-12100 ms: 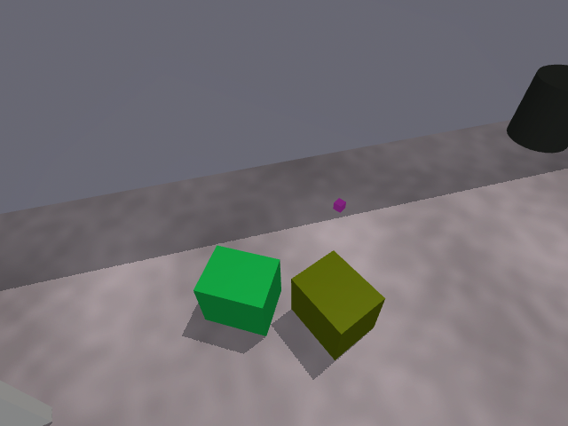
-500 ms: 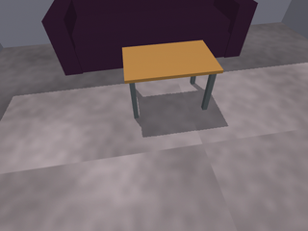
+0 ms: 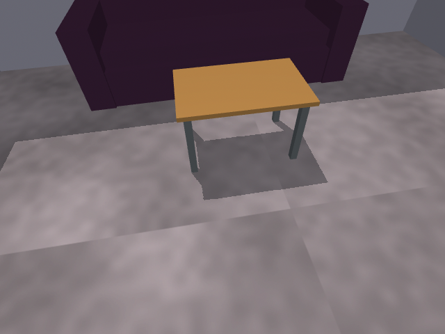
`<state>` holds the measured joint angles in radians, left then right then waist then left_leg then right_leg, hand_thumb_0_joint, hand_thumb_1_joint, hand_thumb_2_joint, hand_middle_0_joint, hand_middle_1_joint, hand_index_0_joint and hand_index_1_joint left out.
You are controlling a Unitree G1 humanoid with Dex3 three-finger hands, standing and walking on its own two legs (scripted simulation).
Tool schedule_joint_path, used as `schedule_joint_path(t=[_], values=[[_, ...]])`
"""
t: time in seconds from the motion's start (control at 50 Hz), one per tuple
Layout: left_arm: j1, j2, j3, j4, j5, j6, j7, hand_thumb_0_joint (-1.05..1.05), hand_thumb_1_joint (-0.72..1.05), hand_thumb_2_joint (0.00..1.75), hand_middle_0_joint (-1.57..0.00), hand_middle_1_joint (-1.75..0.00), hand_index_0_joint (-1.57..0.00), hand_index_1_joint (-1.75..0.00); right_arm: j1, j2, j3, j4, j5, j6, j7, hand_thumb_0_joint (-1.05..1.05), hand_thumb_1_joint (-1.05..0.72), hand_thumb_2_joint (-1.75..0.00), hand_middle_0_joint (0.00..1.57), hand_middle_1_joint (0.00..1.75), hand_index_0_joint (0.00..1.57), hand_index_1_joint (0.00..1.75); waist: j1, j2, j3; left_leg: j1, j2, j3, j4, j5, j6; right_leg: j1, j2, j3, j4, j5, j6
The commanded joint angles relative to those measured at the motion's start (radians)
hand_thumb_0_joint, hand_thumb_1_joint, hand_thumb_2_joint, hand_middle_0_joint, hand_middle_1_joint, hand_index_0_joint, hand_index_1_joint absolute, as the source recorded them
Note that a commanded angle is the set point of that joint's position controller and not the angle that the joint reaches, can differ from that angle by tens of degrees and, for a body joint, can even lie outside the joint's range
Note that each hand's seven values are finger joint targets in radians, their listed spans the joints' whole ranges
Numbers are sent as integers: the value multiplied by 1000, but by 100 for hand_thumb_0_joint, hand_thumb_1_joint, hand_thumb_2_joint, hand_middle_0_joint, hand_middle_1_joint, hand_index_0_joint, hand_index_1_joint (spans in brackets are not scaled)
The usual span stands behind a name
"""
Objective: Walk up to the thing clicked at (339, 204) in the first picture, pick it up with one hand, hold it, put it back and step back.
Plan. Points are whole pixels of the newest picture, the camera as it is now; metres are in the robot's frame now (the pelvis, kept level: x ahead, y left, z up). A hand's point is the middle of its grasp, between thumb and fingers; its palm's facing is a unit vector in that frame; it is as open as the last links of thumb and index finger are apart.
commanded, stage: stand
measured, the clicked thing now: out of the picture -0.94 +1.15 -0.76
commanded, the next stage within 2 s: walk up in 0.02 s
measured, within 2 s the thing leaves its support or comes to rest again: neither
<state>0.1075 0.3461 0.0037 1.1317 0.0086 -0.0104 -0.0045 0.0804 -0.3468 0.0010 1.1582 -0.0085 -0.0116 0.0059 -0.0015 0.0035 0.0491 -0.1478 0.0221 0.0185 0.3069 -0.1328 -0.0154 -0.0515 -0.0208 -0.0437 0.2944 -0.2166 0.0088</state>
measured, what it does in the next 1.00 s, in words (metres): steps to the right, turning left: left foot, then right foot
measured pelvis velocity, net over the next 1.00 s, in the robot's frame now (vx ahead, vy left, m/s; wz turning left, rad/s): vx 0.01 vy -0.10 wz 0.93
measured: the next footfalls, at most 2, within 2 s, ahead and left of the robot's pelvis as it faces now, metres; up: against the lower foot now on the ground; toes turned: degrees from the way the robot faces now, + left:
left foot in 0.56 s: +0.00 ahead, +0.09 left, +0.00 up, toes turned +33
right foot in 0.88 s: +0.14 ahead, -0.12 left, +0.00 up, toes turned +47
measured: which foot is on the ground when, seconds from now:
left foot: down 0.00-0.24, up 0.26-0.54, down 0.56-0.90, up 0.92-1.00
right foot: down 0.00-0.60, up 0.62-0.86, down 0.88-1.00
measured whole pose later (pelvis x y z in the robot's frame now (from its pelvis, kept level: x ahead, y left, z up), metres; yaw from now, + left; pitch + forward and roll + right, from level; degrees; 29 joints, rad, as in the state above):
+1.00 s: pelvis +0.01 -0.10 -0.02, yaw +53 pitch -2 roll +1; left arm 0.20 0.41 0.09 0.78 0.04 0.01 0.00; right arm 0.21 -0.40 -0.08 0.70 -0.04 0.08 0.06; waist 0.04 0.03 0.10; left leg -0.50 -0.08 -0.11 0.94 -0.39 -0.02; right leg -0.27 -0.05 -0.09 0.57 -0.28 -0.03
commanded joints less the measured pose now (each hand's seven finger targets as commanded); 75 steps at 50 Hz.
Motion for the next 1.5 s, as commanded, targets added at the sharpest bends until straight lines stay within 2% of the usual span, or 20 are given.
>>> schedule_joint_path(t=[0.0,0.1,0.2,0.28,0.36,0.44,0.52,0.56,0.6,0.68,0.84,0.88,0.92,1.0,1.12,1.24,1.3,1.34,1.4,1.48], values=[[-98,282,104,-118,-11,8,1,0,90,90,-20,-30,-20,-30,44,-282,-73,-102,-3,-1,-11,0,-90,-90,20,30,20,30,-5,-21,-19,-123,86,-198,43,445,71,31,-33,-38,160,162,-11],[-35,172,101,-233,1,56,-6,0,90,90,-20,-30,-20,-30,78,-346,-133,-187,-23,11,-37,0,-90,-90,20,30,20,30,1,199,-119,56,308,-586,-48,369,260,-265,26,152,526,-372,-9],[91,238,127,-254,12,43,-13,0,90,90,-20,-30,-20,-30,-101,-211,-99,-324,-19,25,-31,0,-90,-90,20,30,20,30,141,-33,-208,-271,-1,-244,206,94,91,98,-60,167,29,-97,-78],[-169,339,150,-377,40,39,-9,0,90,90,-20,-30,-20,-30,96,-224,-122,-350,-43,57,-5,0,-90,-90,20,30,20,30,0,-232,-106,-398,-9,-91,704,-386,3,-137,-473,388,-72,-28,-298],[-128,242,130,-359,26,16,0,0,90,90,-20,-30,-20,-30,126,-209,-112,-344,-33,52,51,0,-90,-90,20,30,20,30,-18,-162,-24,-402,1,-42,606,-176,14,-13,-210,65,91,319,-156],[-8,275,137,-381,28,15,-16,0,90,90,-20,-30,-20,-30,62,-183,-94,-403,-20,50,65,0,-90,-90,20,30,20,30,62,-161,-32,-317,12,24,391,-174,26,53,-238,-9,143,349,-157],[-48,308,139,-414,26,27,-29,0,90,90,-20,-30,-20,-30,184,-206,-126,-392,-22,46,49,0,-90,-90,20,30,20,30,-19,-103,-63,-62,-35,102,209,-162,43,-110,-286,-67,318,197,-128],[56,212,113,-429,12,35,-32,0,90,90,-20,-30,-20,-30,237,-313,-162,-405,-32,34,25,0,-90,-90,20,30,20,30,-35,252,-114,169,103,-267,21,-127,169,-383,-85,-179,750,-151,-14],[-59,251,119,-474,14,22,-32,0,90,90,-20,-30,-20,-30,188,-415,-183,-459,-28,34,18,0,-90,-90,20,30,20,30,-50,287,-47,8,324,-767,-95,-212,349,-485,-38,104,805,-471,-6],[70,249,119,-419,0,13,-39,0,90,90,-20,-30,-20,-30,71,-297,-143,-526,-20,44,18,0,-90,-90,20,30,20,30,14,196,-39,-56,121,-380,-10,-201,216,-402,-42,52,629,-279,-6],[209,229,138,-411,-6,-6,13,0,90,90,-20,-30,-20,-30,19,-256,-143,-619,-31,54,34,0,-90,-90,20,30,20,30,98,95,-143,-297,9,-398,182,-27,122,-5,37,37,161,2,-33],[167,387,175,-438,25,-7,27,0,90,90,-20,-30,-20,-30,93,-171,-121,-622,-27,58,32,0,-90,-90,20,30,20,30,77,-281,-92,-517,-164,-195,533,-359,6,-8,-377,470,-89,-236,-122],[-38,389,174,-497,35,-7,21,0,90,90,-20,-30,-20,-30,187,-291,-160,-571,-38,71,34,0,-90,-90,20,30,20,30,-5,-196,-43,-409,-26,-133,775,-347,-11,-246,-503,501,-136,-435,-277],[7,278,148,-455,28,-33,19,0,90,90,-20,-30,-20,-30,181,-247,-147,-538,-33,61,78,0,-90,-90,20,30,20,30,-1,-143,-8,-417,0,-109,753,-155,3,-146,-248,107,11,-94,-140],[133,331,170,-482,42,-29,-20,0,90,90,-20,-30,-20,-30,82,-221,-124,-564,-21,50,80,0,-90,-90,20,30,20,30,102,-223,-22,-417,28,2,490,-239,-8,54,-318,7,67,78,-190],[84,346,162,-519,33,-1,-37,0,90,90,-20,-30,-20,-30,216,-239,-142,-517,-13,30,53,0,-90,-90,20,30,20,30,24,-161,-84,-98,-30,106,243,-169,36,-145,-346,-135,269,70,-131],[137,178,111,-564,9,9,-48,0,90,90,-20,-30,-20,-30,300,-422,-189,-526,-50,8,9,0,-90,-90,20,30,20,30,-7,343,-103,174,219,-525,51,-53,211,-603,-53,-162,857,-419,18],[32,300,131,-568,13,0,-32,0,90,90,-20,-30,-20,-30,290,-411,-188,-537,-25,12,8,0,-90,-90,20,30,20,30,-40,187,-69,76,303,-691,16,24,349,-580,-82,42,853,-428,5],[153,284,125,-502,0,9,-29,0,90,90,-20,-30,-20,-30,184,-300,-144,-577,-18,12,-8,0,-90,-90,20,30,20,30,21,160,-64,91,128,-308,123,193,209,-565,-114,64,744,-292,-1],[103,247,105,-498,1,16,-14,0,90,90,-20,-30,-20,-30,239,-310,-144,-570,-28,-6,-13,0,-90,-90,20,30,20,30,-9,182,-41,-132,114,-379,125,277,212,-415,-51,29,678,-241,-10]])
